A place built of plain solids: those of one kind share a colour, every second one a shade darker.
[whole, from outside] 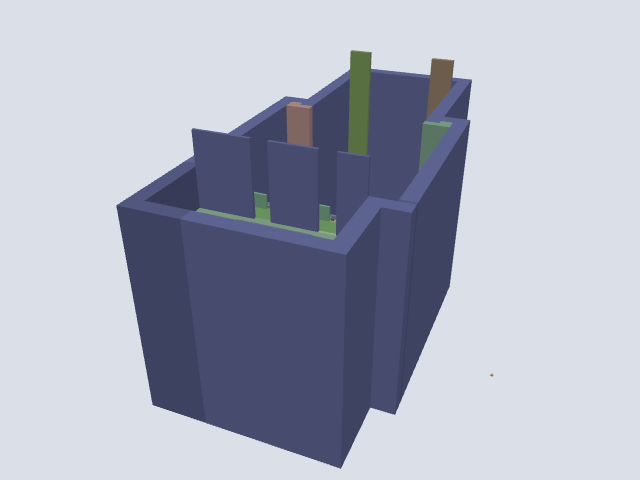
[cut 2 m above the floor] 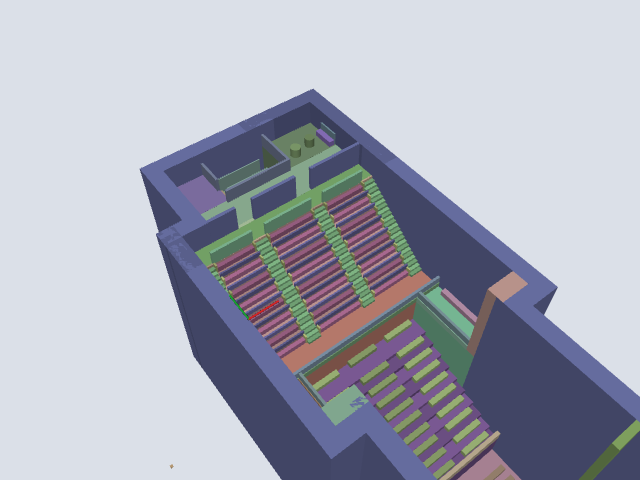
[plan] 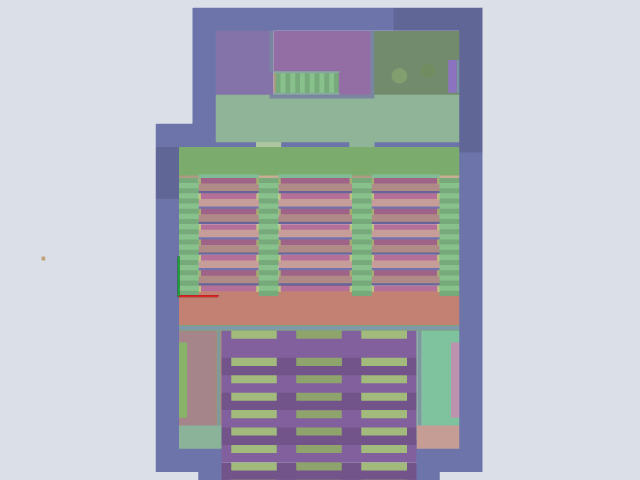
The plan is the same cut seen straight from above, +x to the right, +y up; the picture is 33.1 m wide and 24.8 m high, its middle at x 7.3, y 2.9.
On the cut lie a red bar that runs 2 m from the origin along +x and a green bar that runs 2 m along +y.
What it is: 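An old music hall's upper gallery; 8 rows of benches on tiers raked at 38 degrees, three risers of 208 mm to a row 0.80 m deep, in one bank; 4 stepped aisles, 1.02 m broad, run down between the bench ends or along a side wall to the front gangway, 1.50 m clear before the parapet; there one must stop and turn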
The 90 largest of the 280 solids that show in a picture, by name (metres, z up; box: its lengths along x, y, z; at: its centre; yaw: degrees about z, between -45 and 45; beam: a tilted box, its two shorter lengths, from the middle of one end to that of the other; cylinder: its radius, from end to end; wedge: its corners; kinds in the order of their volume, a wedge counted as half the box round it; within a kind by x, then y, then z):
{
 "wall_plaster_1": {"box": [1.2, 16.51, 16.58], "at": [-0.59, -0.83, -5.09]},
 "wall_plaster_2": {"box": [1.2, 3.88, 16.58], "at": [-0.59, 6.97, -5.09]},
 "wall_plaster_3": {"box": [3.1, 1.2, 16.58], "at": [0.36, 8.31, -5.09]},
 "wall_plaster_4": {"box": [3.4, 1.2, 16.58], "at": [0.51, -8.49, -5.09]},
 "wall_plaster_5": {"box": [1.2, 7.2, 16.58], "at": [1.31, 11.31, -5.09]},
 "wall_plaster_6": {"box": [1.2, 5.6, 16.58], "at": [1.61, -18.39, -5.09]},
 "wall_plaster_7": {"box": [1.2, 7.9, 16.58], "at": [1.61, -14.04, -5.09]},
 "wall_plaster_8": {"box": [1.2, 3.3, 16.58], "at": [1.61, -10.84, -5.09]},
 "wall_plaster_9": {"box": [1.2, 3.3, 16.58], "at": [1.61, -9.94, -5.09]},
 "wall_plaster_10": {"box": [1.2, 3.3, 16.58], "at": [1.61, -9.04, -5.09]},
 "wall_plaster_11": {"box": [1.2, 1.9, 16.58], "at": [1.61, -8.84, -5.09]},
 "wall_plaster_12": {"box": [2.08, 0.25, 19.28], "at": [2.95, 7.83, -3.74]},
 "wall_plaster_13": {"box": [5.38, 1.2, 16.58], "at": [3.4, 14.31, -5.09]},
 "wall_plaster_14": {"box": [3.52, 0.25, 19.28], "at": [7.05, 7.83, -3.74]},
 "wall_plaster_15": {"box": [12.48, 1.2, 16.58], "at": [7.25, -20.59, -5.09]},
 "wall_plaster_16": {"box": [7.41, 1.2, 16.58], "at": [7.4, 14.31, -5.09]},
 "wall_plaster_17": {"box": [6.99, 1.2, 16.58], "at": [12.2, 14.31, -5.09]},
 "wall_plaster_18": {"box": [4.38, 0.25, 19.28], "at": [12.3, 7.83, -3.74]},
 "wall_plaster_19": {"box": [1.2, 5.6, 16.58], "at": [12.89, -18.39, -5.09]},
 "wall_plaster_20": {"box": [1.2, 7.9, 16.58], "at": [12.89, -14.04, -5.09]},
 "wall_plaster_21": {"box": [1.2, 3.3, 16.58], "at": [12.89, -10.84, -5.09]},
 "wall_plaster_22": {"box": [1.2, 3.3, 16.58], "at": [12.89, -9.94, -5.09]},
 "wall_plaster_23": {"box": [1.2, 3.3, 16.58], "at": [12.89, -9.04, -5.09]},
 "wall_plaster_24": {"box": [1.2, 1.9, 16.58], "at": [12.89, -8.84, -5.09]},
 "wall_plaster_25": {"box": [3.4, 1.2, 16.58], "at": [13.99, -8.49, -5.09]},
 "wall_plaster_26": {"box": [1.2, 16.51, 16.58], "at": [15.09, -0.83, -5.09]},
 "wall_plaster_27": {"box": [1.2, 9.88, 16.58], "at": [15.09, 9.97, -5.09]},
 "floor_floorboards_1": {"box": [3.1, 0.8, 9.02], "at": [2.58, 0.94, -8.87]},
 "floor_floorboards_2": {"box": [3.1, 0.8, 9.64], "at": [2.58, 1.73, -8.56]},
 "floor_floorboards_3": {"box": [3.1, 0.8, 10.27], "at": [2.58, 2.53, -8.25]},
 "floor_floorboards_4": {"box": [3.1, 0.8, 10.89], "at": [2.58, 3.32, -7.93]},
 "floor_floorboards_5": {"box": [3.1, 0.8, 11.51], "at": [2.58, 4.12, -7.62]},
 "floor_floorboards_6": {"box": [3.1, 0.8, 12.13], "at": [2.58, 4.91, -7.31]},
 "floor_floorboards_7": {"box": [3.1, 0.8, 12.76], "at": [2.58, 5.71, -7.0]},
 "floor_floorboards_8": {"box": [3.1, 0.12, 13.38], "at": [2.58, 6.17, -6.69]},
 "floor_floorboards_9": {"box": [3.8, 0.8, 9.02], "at": [7.05, 0.94, -8.87]},
 "floor_floorboards_10": {"box": [3.8, 0.8, 9.64], "at": [7.05, 1.73, -8.56]},
 "floor_floorboards_11": {"box": [3.8, 0.8, 10.27], "at": [7.05, 2.53, -8.25]},
 "floor_floorboards_12": {"box": [3.8, 0.8, 10.89], "at": [7.05, 3.32, -7.93]},
 "floor_floorboards_13": {"box": [3.8, 0.8, 11.51], "at": [7.05, 4.12, -7.62]},
 "floor_floorboards_14": {"box": [3.8, 0.8, 12.13], "at": [7.05, 4.91, -7.31]},
 "floor_floorboards_15": {"box": [3.8, 0.8, 12.76], "at": [7.05, 5.71, -7.0]},
 "floor_floorboards_16": {"box": [3.8, 0.12, 13.38], "at": [7.05, 6.17, -6.69]},
 "floor_floorboards_17": {"box": [3.5, 0.8, 9.02], "at": [11.72, 0.94, -8.87]},
 "floor_floorboards_18": {"box": [3.5, 0.8, 9.64], "at": [11.72, 1.73, -8.56]},
 "floor_floorboards_19": {"box": [3.5, 0.8, 10.27], "at": [11.72, 2.53, -8.25]},
 "floor_floorboards_20": {"box": [3.5, 0.8, 10.89], "at": [11.72, 3.32, -7.93]},
 "floor_floorboards_21": {"box": [3.5, 0.8, 11.51], "at": [11.72, 4.12, -7.62]},
 "floor_floorboards_22": {"box": [3.5, 0.8, 12.13], "at": [11.72, 4.91, -7.31]},
 "floor_floorboards_23": {"box": [3.5, 0.8, 12.76], "at": [11.72, 5.71, -7.0]},
 "floor_floorboards_24": {"box": [3.5, 0.12, 13.38], "at": [11.72, 6.17, -6.69]},
 "floor_bay0a_tile_1": {"box": [12.58, 2.7, 13.38], "at": [8.2, 9.06, -6.69]},
 "floor_circ_carpet_1": {"box": [10.08, 0.9, 2.37], "at": [7.25, -10.84, -12.2]},
 "floor_circ_carpet_2": {"box": [10.08, 0.9, 2.79], "at": [7.25, -9.94, -11.98]},
 "floor_circ_carpet_3": {"box": [10.08, 0.9, 3.21], "at": [7.25, -9.04, -11.78]},
 "floor_circ_carpet_4": {"box": [10.08, 0.9, 3.63], "at": [7.25, -8.14, -11.56]},
 "floor_circ_carpet_5": {"box": [10.08, 0.9, 4.05], "at": [7.25, -7.24, -11.36]},
 "floor_circ_carpet_6": {"box": [10.08, 0.9, 4.47], "at": [7.25, -6.34, -11.14]},
 "floor_circ_carpet_7": {"box": [10.08, 0.9, 4.89], "at": [7.25, -5.44, -10.94]},
 "floor_circ_carpet_8": {"box": [10.08, 0.9, 5.31], "at": [7.25, -4.54, -10.72]},
 "floor_circ_carpet_9": {"box": [10.08, 0.9, 5.73], "at": [7.25, -3.64, -10.52]},
 "floor_circ_carpet_10": {"box": [10.08, 1.4, 6.15], "at": [7.25, -2.49, -10.3]},
 "floor_rear_carpet_1": {"box": [14.48, 1.48, 13.38], "at": [7.25, 6.97, -6.69]},
 "floor_hall0a_carpet_1": {"box": [14.48, 2.33, 8.4], "at": [7.25, -0.62, -9.18]},
 "floor_bay1b_tile_1": {"box": [4.59, 3.3, 13.38], "at": [12.2, 12.06, -6.69]},
 "floor_lob_concrete_1": {"box": [5.01, 3.3, 10.57], "at": [7.4, 12.06, -8.09]},
 "floor_bay1a_tile_1": {"box": [2.98, 3.3, 13.38], "at": [3.4, 12.06, -6.69]},
 "floor_slipe_carpet_1": {"box": [2.2, 6.1, 8.4], "at": [13.39, -4.84, -9.18]},
 "floor_slipw_carpet_1": {"box": [2.2, 6.1, 8.4], "at": [1.11, -4.84, -9.18]},
 "wall_slipende_plaster_1": {"box": [2.2, 1.2, 16.58], "at": [13.39, -7.29, -5.09]},
 "wall_slipendw_plaster_1": {"box": [2.2, 1.2, 16.58], "at": [1.11, -7.29, -5.09]},
 "floor_stalls_carpet_1": {"box": [10.08, 5.5, 0.4], "at": [7.25, -14.04, -13.18]},
 "step_1": {"box": [1.02, 0.33, 4.41], "at": [0.52, 5.47, -2.83]},
 "step_2": {"box": [1.02, 0.33, 4.62], "at": [0.52, 5.74, -2.72]},
 "step_3": {"box": [1.02, 0.33, 4.82], "at": [0.52, 6.0, -2.62]},
 "step_4": {"box": [1.02, 0.33, 4.41], "at": [4.64, 5.47, -2.83]},
 "step_5": {"box": [1.02, 0.33, 4.62], "at": [4.64, 5.74, -2.72]},
 "step_6": {"box": [1.02, 0.33, 4.82], "at": [4.64, 6.0, -2.62]},
 "step_7": {"box": [1.02, 0.33, 4.41], "at": [9.46, 5.47, -2.83]},
 "step_8": {"box": [1.02, 0.33, 4.62], "at": [9.46, 5.74, -2.72]},
 "step_9": {"box": [1.02, 0.33, 4.82], "at": [9.46, 6.0, -2.62]},
 "step_10": {"box": [1.02, 0.33, 4.41], "at": [13.98, 5.47, -2.83]},
 "step_11": {"box": [1.02, 0.33, 4.62], "at": [13.98, 5.74, -2.72]},
 "step_12": {"box": [1.02, 0.33, 4.82], "at": [13.98, 6.0, -2.62]},
 "wall_prose_plaster_1": {"box": [2.02, 0.45, 19.28], "at": [11.28, -17.01, -3.74]},
 "wall_prosw_plaster_1": {"box": [2.02, 0.45, 19.28], "at": [3.22, -17.01, -3.74]},
 "floor_sill_door_tile_1": {"box": [1.3, 0.25, 13.38], "at": [4.64, 7.83, -6.69]},
 "parapet_circ_plaster_1": {"box": [10.08, 0.3, 0.9], "at": [7.25, -11.14, -10.61]},
 "parapet_front_plaster_1": {"box": [14.48, 0.3, 0.5], "at": [7.25, -1.64, -4.78]},
 "rail_front_1": {"box": [14.48, 0.2, 0.6], "at": [7.25, -1.64, -4.23]}
}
